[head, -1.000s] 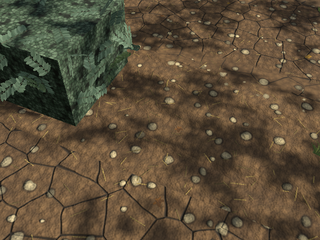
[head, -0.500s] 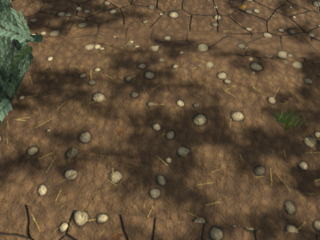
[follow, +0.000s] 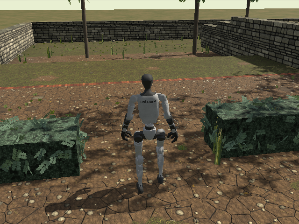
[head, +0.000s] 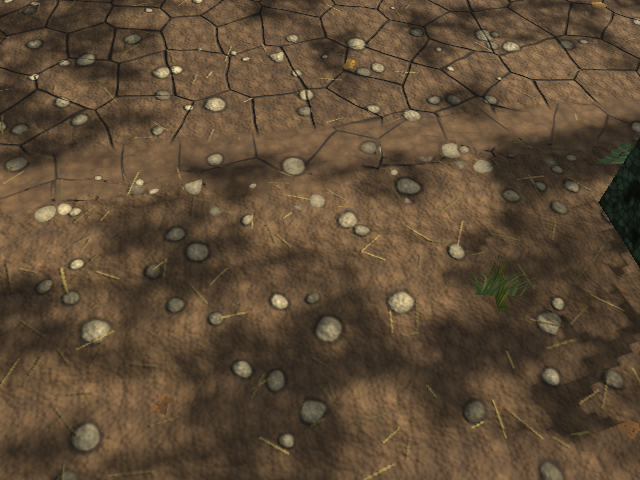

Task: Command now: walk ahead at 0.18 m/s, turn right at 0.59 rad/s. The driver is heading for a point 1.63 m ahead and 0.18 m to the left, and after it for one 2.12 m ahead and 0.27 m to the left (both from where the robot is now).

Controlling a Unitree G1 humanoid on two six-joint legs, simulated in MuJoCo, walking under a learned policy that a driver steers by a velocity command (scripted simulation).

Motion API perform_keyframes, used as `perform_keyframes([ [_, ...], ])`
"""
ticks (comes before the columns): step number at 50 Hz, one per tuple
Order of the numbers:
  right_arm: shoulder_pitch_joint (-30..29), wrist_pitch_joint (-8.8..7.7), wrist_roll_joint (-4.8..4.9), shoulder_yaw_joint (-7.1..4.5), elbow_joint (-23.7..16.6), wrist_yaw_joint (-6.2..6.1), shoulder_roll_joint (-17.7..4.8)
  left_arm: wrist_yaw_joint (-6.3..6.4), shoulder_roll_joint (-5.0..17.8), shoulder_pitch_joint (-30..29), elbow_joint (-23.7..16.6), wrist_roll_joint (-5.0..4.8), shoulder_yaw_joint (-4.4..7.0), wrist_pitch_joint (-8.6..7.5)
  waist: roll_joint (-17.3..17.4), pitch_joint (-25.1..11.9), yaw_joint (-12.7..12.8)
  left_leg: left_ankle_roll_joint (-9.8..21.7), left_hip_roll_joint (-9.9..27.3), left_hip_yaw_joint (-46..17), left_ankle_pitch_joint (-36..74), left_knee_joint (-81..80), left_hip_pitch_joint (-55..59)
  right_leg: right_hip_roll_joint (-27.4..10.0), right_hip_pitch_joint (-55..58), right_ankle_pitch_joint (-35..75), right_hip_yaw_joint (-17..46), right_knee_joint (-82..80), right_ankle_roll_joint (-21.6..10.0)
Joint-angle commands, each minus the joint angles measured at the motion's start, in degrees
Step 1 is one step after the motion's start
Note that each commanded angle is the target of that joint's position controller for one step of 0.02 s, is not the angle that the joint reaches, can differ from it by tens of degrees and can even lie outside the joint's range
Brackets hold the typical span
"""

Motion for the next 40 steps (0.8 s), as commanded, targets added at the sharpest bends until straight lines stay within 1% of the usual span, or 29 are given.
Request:
perform_keyframes([
  [1, -2.0, -0.17, 0.3, -1.75, -3.5, -0.27, -7.9, -0.63, -0.4, -0.4, -4.0, 0.07, -0.87, 0.02, 10.5, -5.5, 1.0, 6.6, 12.9, -2.1, 35.6, -3.8, 2.7, -1.0, 4.3, 5.9, -1.9, -8.6, 0.2],
  [3, -1.6, 0.13, 0.31, -2.16, -3.2, -0.06, -9.1, -0.84, -0.2, -2.0, -4.9, 0.14, -1.05, -0.01, 11.0, -5.5, 0.5, 5.9, 13.0, -0.1, 34.9, -2.1, 2.2, -0.2, 8.5, 6.6, -3.7, -14.3, -0.7],
  [6, 0.3, 0.99, 0.26, -2.77, -2.3, 0.02, -10.4, -0.73, 0.7, -2.5, -5.7, 0.38, -0.86, -0.25, 11.6, -5.7, -0.5, 5.7, 14.3, -0.9, 35.5, 2.6, 4.8, 0.8, 11.3, 1.8, -4.2, -20.4, -2.5],
  [7, 0.5, 1.44, 0.33, -2.91, -2.0, -0.14, -10.7, -0.56, 1.1, -1.5, -5.5, 0.52, -0.72, -0.6, 11.3, -6.1, -0.2, 5.4, 14.4, -1.2, 35.4, 5.8, 5.5, 1.4, 13.0, 0.8, -4.1, -23.4, -3.3],
  [8, 0.3, 1.93, 0.55, -2.89, -1.8, -0.26, -10.6, -0.21, 1.2, 1.7, -4.5, 0.94, -0.53, -1.34, 9.1, -7.7, 1.6, 4.3, 13.1, -0.1, 33.7, 12.2, 4.8, 2.5, 18.1, 4.4, -4.2, -29.4, -4.4],
  [9, 3.0, 2.19, 0.43, -2.67, -1.4, -0.16, -9.9, 0.45, 3.4, 5.2, -3.4, 1.71, 0.06, -2.42, 3.1, -10.9, 3.0, 1.6, 10.5, 1.7, 25.4, 21.7, 1.0, 0.1, 26.4, 16.8, -0.2, -34.6, -5.6],
  [10, 6.6, 2.61, -0.26, -1.48, -3.8, 0.23, -5.2, 1.14, 9.5, 7.8, -4.2, 1.96, 1.14, -3.28, -10.1, -16.3, 1.5, -1.1, 5.8, 3.3, -11.0, 36.7, -11.9, -18.0, 39.2, 48.6, 18.3, -30.5, -10.1],
  [11, 5.3, 4.11, 0.54, -1.21, -4.3, -0.05, -5.4, 1.91, 10.4, 9.4, -4.1, -1.46, 1.58, -2.27, -12.1, -22.5, 4.0, -2.0, -1.8, -3.2, -27.3, 45.0, -17.1, -24.2, 39.9, 51.1, 27.2, -33.4, -20.2],
  [12, 2.4, 5.08, 0.12, -1.54, -3.8, 0.0, -7.3, 2.23, 7.4, 8.4, -3.8, -2.13, 0.79, -1.69, -4.2, -18.7, 3.9, -2.1, 0.8, -7.5, -24.9, 47.1, -18.4, -21.4, 36.8, 42.1, 22.6, -35.6, -19.8],
  [13, -0.7, 5.23, 0.52, -1.31, -4.1, 0.13, -6.3, 2.75, 4.3, 4.5, -3.9, -1.48, -0.35, -1.47, -4.0, -12.1, 3.1, -1.9, 1.2, -8.1, -21.8, 46.0, -19.6, -18.3, 31.3, 36.7, 18.6, -37.4, -18.3],
  [14, -1.5, 5.25, 0.59, -1.12, -3.4, -0.04, -5.7, 3.25, 2.0, 1.2, -3.8, -0.74, -1.27, -1.25, -2.3, -7.8, 1.2, -2.0, 2.3, -9.2, -17.9, 42.1, -18.7, -14.8, 27.0, 33.3, 15.0, -39.0, -15.5],
  [15, -0.6, 5.59, -0.08, -1.29, -2.8, -0.09, -6.3, 3.67, 1.2, -0.7, -3.8, -0.87, -1.59, -1.28, -3.4, -6.3, 0.0, -2.1, 2.5, -9.0, -15.3, 39.0, -16.3, -12.7, 24.1, 31.9, 12.3, -40.0, -13.7],
  [16, 1.7, 5.97, -0.51, -1.34, -1.3, -0.08, -6.4, 3.68, 0.7, -1.6, -3.8, -0.51, -1.87, -1.42, -3.3, -7.2, -0.8, -2.0, 1.4, -8.1, -13.7, 38.4, -13.5, -11.4, 23.1, 33.0, 10.3, -40.0, -12.9],
  [18, 3.2, 6.43, -0.19, -1.2, -0.2, 0.04, -5.4, 3.39, 1.1, -1.0, -2.9, -0.37, -1.97, -2.06, -2.0, -9.1, -1.1, -2.0, 0.4, -8.1, -13.2, 34.4, -10.4, -10.9, 23.0, 31.7, 9.3, -40.1, -12.6],
  [19, 2.7, 6.61, 0.02, -1.01, 0.0, 0.0, -4.8, 3.31, 1.5, -1.0, -2.4, -0.32, -1.96, -2.23, -2.2, -8.9, -1.0, -2.1, 0.2, -8.1, -13.1, 31.2, -9.6, -10.7, 22.7, 27.9, 9.2, -40.6, -12.4],
  [21, 0.9, 6.98, 0.03, -0.68, 0.1, -0.25, -3.9, 3.25, 1.7, -1.0, -1.5, -0.1, -2.0, -2.1, -3.5, -8.0, -0.1, -2.0, -0.2, -7.9, -12.6, 24.9, -7.6, -10.1, 21.3, 17.1, 9.8, -41.9, -11.9],
  [23, -0.1, 7.16, 0.12, -0.67, 0.3, -0.47, -4.2, 3.18, 2.1, -0.9, -0.5, 0.14, -1.95, -1.64, -4.8, -7.1, 0.7, -1.7, -0.9, -7.5, -11.9, 20.6, -5.8, -10.0, 19.7, 6.5, 11.3, -43.2, -11.7],
  [25, 0.4, 6.84, 0.22, -0.59, 1.0, -0.57, -3.9, 3.17, 2.3, -1.2, 0.3, 0.06, -1.92, -1.2, -4.3, -6.1, 0.5, -1.1, -1.5, -7.0, -9.8, 15.0, -3.2, -10.0, 18.0, -0.9, 12.9, -43.7, -11.0],
  [26, 1.9, 6.5, 0.14, -0.4, 1.9, -0.6, -3.2, 3.26, 2.2, -1.8, 0.7, -0.28, -1.97, -0.96, -3.2, -5.7, -0.5, -0.5, -1.8, -6.3, -6.4, 9.8, -0.1, -9.6, 16.3, -3.5, 13.0, -43.3, -9.9],
  [27, 3.2, 5.98, -0.13, -0.16, 2.6, -0.64, -2.7, 3.4, 1.8, -1.3, 1.4, -0.66, -2.1, -0.8, -1.5, -5.0, -1.3, 0.2, -1.4, -6.9, -1.8, 3.0, 3.6, -9.0, 13.9, -6.6, 13.0, -43.2, -7.8],
  [28, 3.5, 5.21, -0.84, -0.1, 2.9, -0.75, -3.9, 3.43, 0.4, 0.2, 2.1, -0.79, -2.47, -0.89, 1.4, -4.2, -0.8, 1.1, 2.5, -12.0, -1.2, -1.6, 5.6, -7.6, 11.9, -8.1, 12.6, -42.0, -4.9],
  [29, 1.7, 4.46, -1.07, -0.42, 2.3, -0.83, -7.1, 3.21, -0.9, 2.6, 2.5, -1.33, -2.57, -1.01, 6.3, -3.2, 1.9, 2.8, 8.3, -19.2, -5.4, -4.5, 2.2, -3.2, 12.3, -5.9, 8.5, -39.7, -2.8],
  [30, -1.6, 4.0, -0.16, -0.22, 2.5, -0.38, -6.3, 3.01, -1.2, 0.8, 3.3, -1.46, -2.59, -0.95, 10.2, -1.1, 2.4, 3.7, 9.7, -21.3, -11.9, -8.0, -8.8, 0.0, 20.7, 1.2, 4.6, -37.5, -1.8],
  [31, -4.0, 3.42, -0.22, 0.35, 2.4, -0.18, -4.6, 2.8, -1.2, 0.7, 4.3, -0.9, -2.67, -1.07, 10.1, -0.6, 3.1, 2.4, 8.6, -20.4, -14.0, -9.6, -12.3, -0.6, 26.0, 5.4, 4.8, -36.6, -1.7],
  [32, -4.2, 3.0, -0.11, 0.37, 2.8, -0.15, -4.6, 2.7, -0.8, 1.6, 5.4, -0.68, -2.53, -1.29, 10.0, -1.2, 3.2, 1.2, 7.1, -18.7, -13.6, -9.7, -12.4, -1.2, 28.3, 7.2, 5.2, -36.6, -1.9],
  [33, -3.4, 2.8, 0.03, 0.33, 3.5, -0.3, -4.9, 2.67, -0.2, 2.4, 6.4, -0.69, -2.39, -1.53, 9.8, -1.7, 3.1, 0.6, 5.9, -17.4, -12.2, -9.4, -11.0, -1.8, 28.7, 7.7, 5.6, -36.7, -2.1],
  [34, -2.3, 2.66, 0.27, 0.41, 4.1, -0.5, -4.7, 2.66, 0.2, 3.1, 7.3, -0.56, -2.31, -1.75, 8.8, -1.8, 2.9, 0.6, 5.3, -16.7, -10.6, -8.8, -9.5, -2.4, 28.1, 7.8, 6.1, -37.0, -2.3],
  [37, 0.1, 2.84, 0.35, 0.5, 5.8, -0.63, -3.9, 3.03, -0.8, 3.9, 9.9, -0.82, -2.74, -2.16, 5.0, -1.2, 1.7, 1.2, 4.6, -15.4, -7.4, -6.9, -5.3, -2.8, 24.6, 6.7, 6.8, -38.8, -2.1],
  [40, 1.3, 2.99, 0.19, 0.65, 7.1, -0.71, -3.5, 3.38, -1.4, 4.4, 12.0, -0.86, -3.06, -2.19, 3.4, -0.7, 1.1, 1.7, 4.2, -14.9, -6.0, -6.1, -4.1, -2.9, 23.5, 6.5, 7.0, -39.7, -1.7],
])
